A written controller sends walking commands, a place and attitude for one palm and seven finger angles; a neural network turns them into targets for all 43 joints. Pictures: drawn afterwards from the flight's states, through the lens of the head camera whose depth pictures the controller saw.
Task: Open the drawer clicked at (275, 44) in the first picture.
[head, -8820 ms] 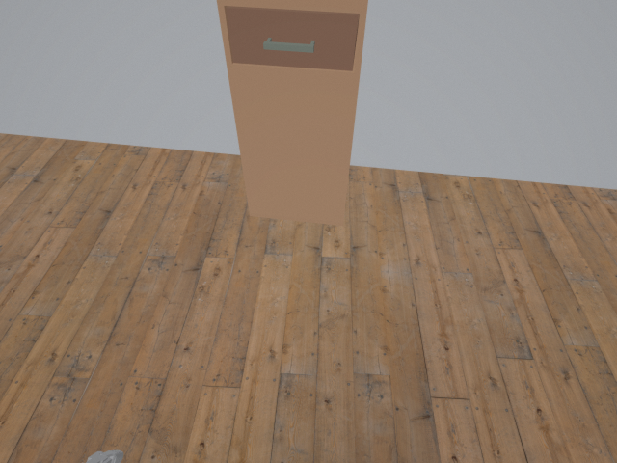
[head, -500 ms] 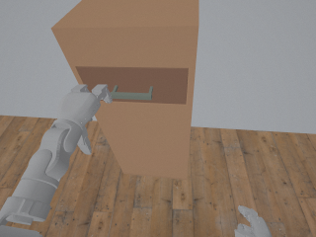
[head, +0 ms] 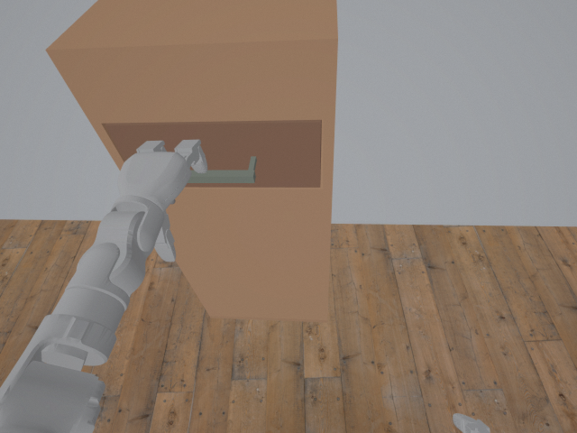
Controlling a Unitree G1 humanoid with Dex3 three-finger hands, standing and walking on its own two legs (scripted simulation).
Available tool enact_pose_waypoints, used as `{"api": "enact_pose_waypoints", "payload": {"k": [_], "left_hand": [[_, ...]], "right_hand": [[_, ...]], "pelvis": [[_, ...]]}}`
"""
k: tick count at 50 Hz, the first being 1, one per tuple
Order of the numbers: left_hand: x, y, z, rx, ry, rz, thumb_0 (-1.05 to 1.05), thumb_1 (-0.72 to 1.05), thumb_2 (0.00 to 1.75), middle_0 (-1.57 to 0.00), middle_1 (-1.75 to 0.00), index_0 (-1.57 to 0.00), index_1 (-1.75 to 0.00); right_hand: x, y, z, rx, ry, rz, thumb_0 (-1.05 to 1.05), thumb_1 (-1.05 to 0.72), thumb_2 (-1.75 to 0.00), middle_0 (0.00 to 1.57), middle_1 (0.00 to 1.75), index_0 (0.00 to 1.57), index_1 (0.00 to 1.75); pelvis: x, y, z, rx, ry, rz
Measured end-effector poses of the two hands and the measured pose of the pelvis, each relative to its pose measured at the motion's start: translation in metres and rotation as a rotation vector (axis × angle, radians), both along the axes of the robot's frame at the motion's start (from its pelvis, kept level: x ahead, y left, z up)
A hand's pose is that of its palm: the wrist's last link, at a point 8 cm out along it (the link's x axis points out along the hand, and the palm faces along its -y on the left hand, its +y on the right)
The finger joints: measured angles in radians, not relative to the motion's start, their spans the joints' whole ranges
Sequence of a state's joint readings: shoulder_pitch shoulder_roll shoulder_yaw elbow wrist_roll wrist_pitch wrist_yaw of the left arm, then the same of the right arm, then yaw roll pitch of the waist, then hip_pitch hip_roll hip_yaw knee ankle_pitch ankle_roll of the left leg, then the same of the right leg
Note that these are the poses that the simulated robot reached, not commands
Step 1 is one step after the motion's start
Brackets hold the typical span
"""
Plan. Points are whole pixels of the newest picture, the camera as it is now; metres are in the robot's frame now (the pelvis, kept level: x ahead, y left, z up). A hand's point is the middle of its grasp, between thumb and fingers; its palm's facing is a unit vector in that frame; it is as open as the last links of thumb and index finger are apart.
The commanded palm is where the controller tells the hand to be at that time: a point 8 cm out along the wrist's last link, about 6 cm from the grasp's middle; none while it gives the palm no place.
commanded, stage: move the hooked fingers above the handle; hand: left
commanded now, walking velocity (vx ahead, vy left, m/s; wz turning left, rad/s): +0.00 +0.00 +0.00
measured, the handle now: (216, 169) +0.55 +0.18 +0.03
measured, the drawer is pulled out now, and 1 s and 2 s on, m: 0.00 0.00 0.00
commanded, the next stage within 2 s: lower the fingers behind the handle in 1.38 s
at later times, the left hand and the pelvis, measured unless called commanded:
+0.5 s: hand (205, 177) +0.48 +0.17 +0.08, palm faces -0.04 -0.02 -1.00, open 13.8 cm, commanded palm +0.47 +0.17 +0.14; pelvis +0.01 +0.00 -0.01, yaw +0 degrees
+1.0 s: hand (217, 166) +0.51 +0.16 +0.08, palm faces -0.04 -0.01 -1.00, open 13.7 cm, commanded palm +0.48 +0.17 +0.13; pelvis +0.00 +0.00 -0.01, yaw -2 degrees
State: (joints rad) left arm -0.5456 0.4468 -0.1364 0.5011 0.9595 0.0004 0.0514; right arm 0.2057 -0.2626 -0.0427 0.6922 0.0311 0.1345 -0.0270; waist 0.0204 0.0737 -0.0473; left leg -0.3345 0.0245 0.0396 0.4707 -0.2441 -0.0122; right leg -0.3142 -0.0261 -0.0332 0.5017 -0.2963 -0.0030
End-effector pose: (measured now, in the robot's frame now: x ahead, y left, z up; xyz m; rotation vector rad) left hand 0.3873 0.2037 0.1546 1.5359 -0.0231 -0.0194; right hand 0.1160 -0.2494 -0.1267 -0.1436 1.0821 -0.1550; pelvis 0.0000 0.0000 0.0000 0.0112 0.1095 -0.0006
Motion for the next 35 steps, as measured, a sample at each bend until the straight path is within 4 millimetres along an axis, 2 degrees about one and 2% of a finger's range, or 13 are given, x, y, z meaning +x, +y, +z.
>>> {"api": "enact_pose_waypoints", "payload": {"k": [11,15,22,30,35], "left_hand": [[0.031,-0.023,-0.008,-0.003,0.020,-0.049,0.00,-0.49,0.30,-0.32,-1.20,-0.32,-1.20],[0.043,-0.025,-0.012,0.004,0.018,-0.029,0.00,-0.49,0.30,-0.32,-1.20,-0.32,-1.20],[0.063,-0.025,-0.016,0.019,0.036,0.007,0.00,-0.49,0.30,-0.32,-1.20,-0.32,-1.20],[0.085,-0.046,-0.021,0.009,0.035,-0.033,0.00,-0.49,0.30,-0.32,-1.20,-0.32,-1.20],[0.099,-0.052,-0.022,0.005,0.011,-0.011,0.00,-0.49,0.30,-0.33,-1.22,-0.32,-1.21]], "right_hand": [[-0.014,-0.006,-0.004,-0.010,0.042,-0.036,0.01,-0.91,-0.90,0.20,0.30,0.20,0.30],[-0.024,-0.009,-0.007,-0.014,0.067,-0.054,0.01,-0.91,-0.90,0.20,0.30,0.20,0.30],[-0.046,-0.016,-0.010,-0.026,0.121,-0.093,0.01,-0.91,-0.90,0.20,0.30,0.20,0.30],[-0.076,-0.022,-0.012,-0.047,0.192,-0.135,0.01,-0.91,-0.90,0.20,0.30,0.20,0.30],[-0.093,-0.023,-0.012,-0.051,0.220,-0.169,0.01,-0.91,-0.90,0.20,0.30,0.20,0.30]], "pelvis": [[0.006,-0.001,-0.003,0.001,0.034,-0.003],[0.006,-0.002,-0.005,0.001,0.049,-0.007],[0.008,-0.004,-0.007,-0.001,0.077,-0.007],[0.009,-0.003,-0.009,-0.004,0.111,-0.010],[0.010,-0.003,-0.011,-0.003,0.136,-0.023]]}}
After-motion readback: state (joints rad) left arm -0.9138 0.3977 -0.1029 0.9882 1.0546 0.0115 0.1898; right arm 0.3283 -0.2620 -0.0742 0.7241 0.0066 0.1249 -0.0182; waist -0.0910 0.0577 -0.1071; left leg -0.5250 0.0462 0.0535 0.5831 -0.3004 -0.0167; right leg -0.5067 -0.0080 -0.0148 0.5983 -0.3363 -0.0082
